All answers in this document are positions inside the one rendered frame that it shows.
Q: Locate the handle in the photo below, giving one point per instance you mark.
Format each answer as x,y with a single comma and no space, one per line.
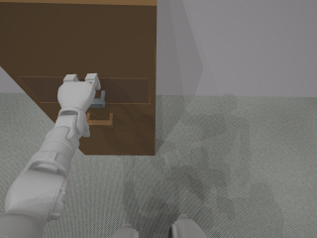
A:
100,123
99,102

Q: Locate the left robot thigh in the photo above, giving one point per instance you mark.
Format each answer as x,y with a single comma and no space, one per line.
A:
126,233

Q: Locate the left robot hand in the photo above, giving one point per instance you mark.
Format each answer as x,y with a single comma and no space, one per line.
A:
78,94

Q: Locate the robot thigh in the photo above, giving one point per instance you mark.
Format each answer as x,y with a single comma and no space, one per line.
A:
186,228
126,233

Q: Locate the right robot thigh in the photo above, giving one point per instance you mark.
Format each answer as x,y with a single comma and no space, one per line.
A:
186,228

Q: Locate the robot left upper arm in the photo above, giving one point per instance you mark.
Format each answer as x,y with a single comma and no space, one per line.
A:
38,198

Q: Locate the drawer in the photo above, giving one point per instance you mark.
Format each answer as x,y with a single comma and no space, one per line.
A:
117,89

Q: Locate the robot left forearm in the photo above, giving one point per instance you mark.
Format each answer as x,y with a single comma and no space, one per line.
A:
58,149

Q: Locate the cabinet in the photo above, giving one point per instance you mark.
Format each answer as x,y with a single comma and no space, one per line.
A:
113,38

